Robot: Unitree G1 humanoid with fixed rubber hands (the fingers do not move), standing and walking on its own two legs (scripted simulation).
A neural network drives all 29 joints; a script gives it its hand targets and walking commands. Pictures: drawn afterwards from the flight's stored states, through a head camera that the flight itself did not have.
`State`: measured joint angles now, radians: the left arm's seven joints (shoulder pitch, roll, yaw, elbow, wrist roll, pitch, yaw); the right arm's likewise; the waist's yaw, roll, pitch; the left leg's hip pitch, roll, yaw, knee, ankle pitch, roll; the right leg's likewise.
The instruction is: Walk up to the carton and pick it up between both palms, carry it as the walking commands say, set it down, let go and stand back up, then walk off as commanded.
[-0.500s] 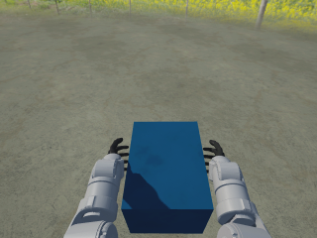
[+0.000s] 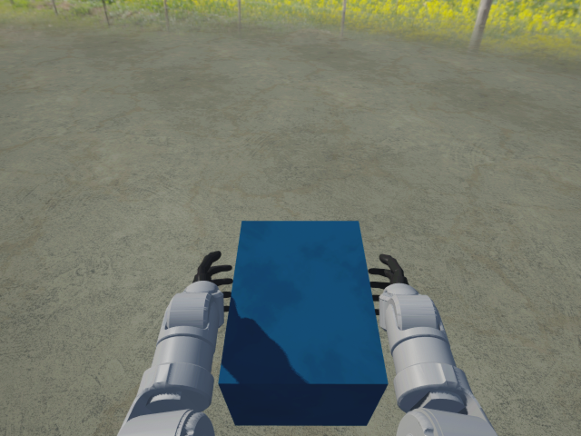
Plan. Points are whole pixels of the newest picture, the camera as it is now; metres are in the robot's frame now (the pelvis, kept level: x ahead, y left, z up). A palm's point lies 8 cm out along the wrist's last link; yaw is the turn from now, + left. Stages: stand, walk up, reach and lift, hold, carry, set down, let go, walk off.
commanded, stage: reach and lift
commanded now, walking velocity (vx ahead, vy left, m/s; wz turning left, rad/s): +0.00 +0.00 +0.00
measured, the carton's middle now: (300, 317) +0.34 +0.00 -0.02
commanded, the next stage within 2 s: hold in 0.20 s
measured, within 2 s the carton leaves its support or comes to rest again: neither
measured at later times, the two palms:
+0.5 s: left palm (200, 305) +0.29 +0.15 +0.06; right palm (400, 309) +0.29 -0.14 +0.07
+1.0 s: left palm (200, 304) +0.29 +0.15 +0.06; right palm (399, 310) +0.29 -0.14 +0.07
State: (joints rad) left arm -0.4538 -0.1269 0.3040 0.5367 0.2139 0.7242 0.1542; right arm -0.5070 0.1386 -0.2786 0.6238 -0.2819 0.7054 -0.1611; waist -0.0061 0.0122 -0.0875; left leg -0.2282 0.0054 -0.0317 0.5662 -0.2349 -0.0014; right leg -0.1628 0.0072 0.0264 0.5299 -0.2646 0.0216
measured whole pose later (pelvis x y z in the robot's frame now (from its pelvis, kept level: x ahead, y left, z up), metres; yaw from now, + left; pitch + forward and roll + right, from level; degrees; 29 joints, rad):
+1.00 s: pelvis -0.01 +0.00 +0.00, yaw +0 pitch -7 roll -1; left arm -0.43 -0.13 0.30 0.52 0.21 0.74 0.14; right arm -0.46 0.15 -0.27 0.60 -0.28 0.72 -0.16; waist -0.01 0.01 -0.10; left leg -0.23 0.01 -0.03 0.56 -0.22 0.00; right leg -0.16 0.01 0.03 0.53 -0.25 0.02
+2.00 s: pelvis +0.05 +0.02 +0.00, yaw +0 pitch +1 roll -1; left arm -0.35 -0.18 0.20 -0.14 0.21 1.10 0.17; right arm -0.38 0.19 -0.13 -0.03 -0.20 1.07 -0.20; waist 0.00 0.00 -0.12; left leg -0.29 -0.02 -0.01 0.56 -0.30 0.04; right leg -0.29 -0.01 -0.02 0.57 -0.39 0.02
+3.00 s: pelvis +0.59 +0.19 +0.00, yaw +1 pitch +4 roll +0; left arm -0.22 -0.14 0.05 -0.40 0.19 1.33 0.20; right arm -0.24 0.15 -0.02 -0.32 -0.12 1.32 -0.26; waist -0.01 -0.03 -0.10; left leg -0.29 0.00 0.07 0.59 -0.36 0.03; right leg -0.39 -0.07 -0.08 1.02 -0.54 0.11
